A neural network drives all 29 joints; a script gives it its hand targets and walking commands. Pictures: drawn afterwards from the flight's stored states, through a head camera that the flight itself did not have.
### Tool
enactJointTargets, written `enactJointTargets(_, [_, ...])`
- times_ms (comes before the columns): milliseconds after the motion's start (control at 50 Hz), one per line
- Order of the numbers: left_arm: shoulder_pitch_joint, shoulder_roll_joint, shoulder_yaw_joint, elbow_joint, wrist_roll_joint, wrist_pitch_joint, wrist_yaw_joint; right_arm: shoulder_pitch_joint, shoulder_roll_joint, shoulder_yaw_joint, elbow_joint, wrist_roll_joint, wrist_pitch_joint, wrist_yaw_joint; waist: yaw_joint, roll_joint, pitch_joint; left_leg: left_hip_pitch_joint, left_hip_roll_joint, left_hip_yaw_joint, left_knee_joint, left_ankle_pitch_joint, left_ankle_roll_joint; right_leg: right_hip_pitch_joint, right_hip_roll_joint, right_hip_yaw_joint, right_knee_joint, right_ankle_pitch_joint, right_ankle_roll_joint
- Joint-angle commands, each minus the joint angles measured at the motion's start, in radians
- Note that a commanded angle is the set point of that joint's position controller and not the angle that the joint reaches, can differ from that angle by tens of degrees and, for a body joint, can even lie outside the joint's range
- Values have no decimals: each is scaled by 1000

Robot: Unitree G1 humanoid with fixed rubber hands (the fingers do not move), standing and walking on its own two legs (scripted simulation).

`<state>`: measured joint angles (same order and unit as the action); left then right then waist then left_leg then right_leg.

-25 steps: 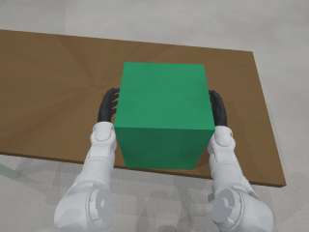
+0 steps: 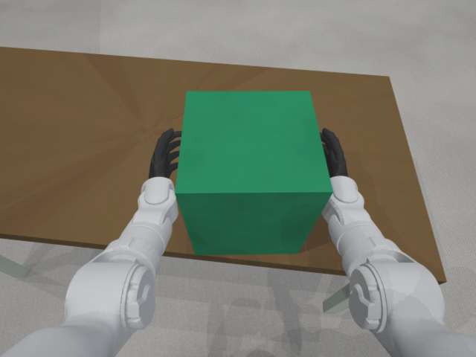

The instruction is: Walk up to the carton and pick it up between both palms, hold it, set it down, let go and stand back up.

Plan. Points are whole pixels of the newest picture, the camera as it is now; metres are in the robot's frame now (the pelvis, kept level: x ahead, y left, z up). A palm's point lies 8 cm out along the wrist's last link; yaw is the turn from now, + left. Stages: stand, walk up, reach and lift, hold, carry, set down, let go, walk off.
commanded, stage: set down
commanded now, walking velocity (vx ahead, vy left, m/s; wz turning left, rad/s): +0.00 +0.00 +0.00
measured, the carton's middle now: (247, 180) +0.43 +0.03 +0.00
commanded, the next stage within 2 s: none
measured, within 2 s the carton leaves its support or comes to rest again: neither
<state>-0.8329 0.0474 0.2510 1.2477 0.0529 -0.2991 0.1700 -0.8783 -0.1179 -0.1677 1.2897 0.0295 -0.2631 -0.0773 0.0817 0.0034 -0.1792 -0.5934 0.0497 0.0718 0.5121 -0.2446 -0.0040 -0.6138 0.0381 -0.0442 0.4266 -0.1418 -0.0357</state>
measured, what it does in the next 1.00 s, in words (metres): stands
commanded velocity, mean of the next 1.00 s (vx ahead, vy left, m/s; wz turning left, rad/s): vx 0.00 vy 0.00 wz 0.00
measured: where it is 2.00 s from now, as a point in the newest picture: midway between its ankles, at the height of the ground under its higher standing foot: outside the picture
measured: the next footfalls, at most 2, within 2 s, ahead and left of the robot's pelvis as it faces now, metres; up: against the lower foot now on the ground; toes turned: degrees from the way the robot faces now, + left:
none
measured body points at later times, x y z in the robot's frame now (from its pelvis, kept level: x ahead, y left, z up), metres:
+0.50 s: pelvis -0.02 -0.01 -0.02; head +0.07 -0.01 +0.42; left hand +0.41 +0.23 +0.03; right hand +0.46 -0.18 +0.03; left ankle -0.02 +0.11 -0.73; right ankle +0.02 -0.10 -0.73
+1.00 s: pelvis -0.02 -0.02 +0.00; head +0.03 -0.02 +0.45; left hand +0.42 +0.23 +0.14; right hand +0.48 -0.17 +0.15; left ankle -0.02 +0.11 -0.73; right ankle +0.02 -0.10 -0.73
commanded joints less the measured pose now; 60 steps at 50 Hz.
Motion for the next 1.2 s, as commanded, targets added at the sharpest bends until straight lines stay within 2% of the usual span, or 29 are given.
enactJointTargets(0, [-427, 132, -68, -103, -81, -92, -3, -473, -130, 97, -126, 93, -81, -6, 23, -6, -775, 105, -31, 5, 81, 503, -78, 459, 5, 24, 125, 431, 21])
enactJointTargets(80, [-451, 177, -114, -30, -143, -94, -14, -513, -219, 131, -39, 159, -93, 0, 7, -26, -721, 119, -25, -8, 105, 465, -84, 337, 13, 11, 127, 344, 21])
enactJointTargets(180, [-464, 238, -164, -45, -212, -123, -36, -508, -296, 171, -25, 228, -120, 11, -16, -20, -804, 82, -33, -8, 142, 490, -97, 338, 16, 10, 166, 412, 33])
enactJointTargets(260, [-498, 251, -235, 30, -290, -133, -61, -543, -282, 227, 2, 274, -103, 40, -15, -53, -738, -19, -38, -12, 135, 344, -71, 299, 0, 14, 181, 288, 37])
enactJointTargets(320, [-547, 289, -270, -66, -332, -141, -68, -542, -314, 242, -62, 317, -98, 69, -5, 5, -843, -10, -38, -8, 146, 361, -80, 275, -3, 17, 194, 273, 29])
enactJointTargets(360, [-546, 337, -266, -163, -352, -123, -73, -555, -352, 259, -197, 344, -77, 80, -1, -24, -989, 30, -47, -1, 157, 399, -77, 326, 7, 16, 197, 330, 44])
enactJointTargets(420, [-554, 352, -283, -182, -371, -70, -83, -578, -359, 255, -229, 341, -30, 86, -13, -63, -923, -50, -49, -13, 130, 316, -56, 361, -7, 31, 198, 299, 54])
enactJointTargets(440, [-549, 337, -279, -97, -356, -54, -90, -549, -331, 262, -131, 337, -11, 89, -4, -49, -797, -94, -48, -13, 113, 232, -47, 320, -23, 42, 184, 200, 47])
enactJointTargets(460, [-612, 359, -286, -216, -374, -45, -83, -591, -366, 229, -217, 343, -10, 91, -2, -15, -902, -53, -46, -9, 105, 240, -53, 309, -18, 37, 178, 185, 42])
enactJointTargets(500, [-592, 340, -289, -160, -362, -13, -75, -572, -368, 218, -183, 326, 13, 99, -8, -17, -850, 7, -35, -21, 113, 251, -56, 250, 1, 18, 165, 161, 30])
enactJointTargets(540, [-591, 376, -255, -274, -356, 15, -72, -598, -408, 209, -316, 323, 19, 91, -1, -33, -998, 44, -46, -8, 125, 351, -57, 330, 5, 26, 161, 298, 41])
enactJointTargets(560, [-543, 354, -251, -172, -337, 31, -78, -567, -380, 226, -224, 311, 36, 87, -5, -61, -909, -9, -46, -13, 120, 315, -48, 368, 1, 30, 173, 302, 46])
enactJointTargets(580, [-546, 373, -224, -311, -323, 50, -76, -572, -418, 203, -295, 320, 35, 81, -5, -43, -988, 14, -50, -12, 108, 371, -56, 428, 4, 33, 174, 393, 52])
enactJointTargets(620, [-532, 384, -190, -227, -293, 98, -82, -582, -400, 226, -240, 330, 68, 76, 7, -94, -824, -35, -54, -12, 73, 311, -35, 477, -10, 44, 153, 355, 65])
enactJointTargets(640, [-530, 391, -178, -281, -295, 114, -80, -595, -397, 236, -295, 343, 75, 71, 14, -121, -857, -49, -56, -10, 62, 317, -25, 522, -14, 54, 153, 387, 73])
enactJointTargets(680, [-546, 383, -190, -322, -294, 142, -74, -592, -395, 241, -320, 357, 98, 66, 19, -78, -860, -13, -56, -13, 25, 321, -33, 557, -13, 50, 139, 388, 71])
enactJointTargets(700, [-554, 394, -189, -333, -300, 169, -71, -611, -405, 234, -344, 362, 121, 63, 3, -108, -835, 4, -56, -11, 23, 306, -30, 558, -9, 50, 126, 376, 77])
enactJointTargets(720, [-525, 381, -180, -259, -288, 188, -75, -583, -377, 261, -272, 361, 148, 63, 11, -118, -745, -3, -58, -13, 11, 269, -20, 558, -13, 52, 117, 336, 77])
enactJointTargets(780, [-607, 402, -193, -356, -316, 226, -63, -653, -402, 233, -347, 360, 177, 60, 18, -75, -791, 72, -51, -17, -5, 299, -33, 521, -1, 39, 90, 319, 63])
enactJointTargets(820, [-574, 387, -197, -333, -312, 262, -66, -620, -383, 247, -286, 372, 213, 53, 1, -80, -701, 99, -49, -26, -16, 311, -32, 538, -2, 40, 75, 341, 65])
enactJointTargets(860, [-596, 399, -184, -405, -303, 298, -62, -641, -401, 226, -320, 372, 232, 47, 2, -35, -732, 151, -51, -26, -12, 358, -45, 534, 3, 35, 64, 360, 63])
enactJointTargets(900, [-644, 402, -190, -341, -294, 333, -63, -671, -396, 220, -232, 359, 270, 41, -13, -25, -609, 145, -49, -31, -46, 276, -39, 502, -5, 34, 44, 286, 61])
enactJointTargets(920, [-650, 399, -197, -463, -296, 342, -56, -670, -415, 198, -309, 363, 264, 41, -9, 20, -706, 207, -46, -30, -45, 342, -52, 511, 0, 25, 35, 331, 53])
enactJointTargets(940, [-640, 397, -192, -450, -291, 361, -52, -666, -406, 218, -305, 368, 278, 42, -1, 25, -694, 245, -43, -27, -38, 381, -55, 508, 5, 22, 30, 341, 50])
enactJointTargets(1040, [-620, 404, -194, -525, -307, 471, -58, -667, -420, 187, -344, 368, 350, 24, -29, 10, -644, 296, -48, -44, -71, 383, -53, 538, 8, 16, -9, 355, 56])
enactJointTargets(1080, [-609, 428, -178, -486, -309, 508, -66, -688, -411, 200, -364, 360, 386, 20, -25, -40, -593, 275, -54, -42, -80, 339, -33, 550, 5, 23, -14, 329, 69])
enactJointTargets(1120, [-643, 433, -186, -482, -300, 530, -66, -698, -404, 174, -338, 351, 415, 17, -28, -2, -574, 263, -54, -43, -113, 259, -33, 545, -6, 25, -35, 239, 62])
enactJointTargets(1160, [-672, 429, -191, -566, -316, 551, -53, -714, -408, 162, -398, 350, 431, 22, -30, 5, -609, 308, -48, -42, -106, 312, -41, 543, 5, 15, -38, 261, 51])
enactJointTargets(1180, [-676, 445, -175, -538, -312, 563, -51, -726, -404, 174, -406, 351, 442, 24, -11, -3, -600, 296, -51, -38, -105, 302, -33, 553, -1, 19, -39, 255, 53])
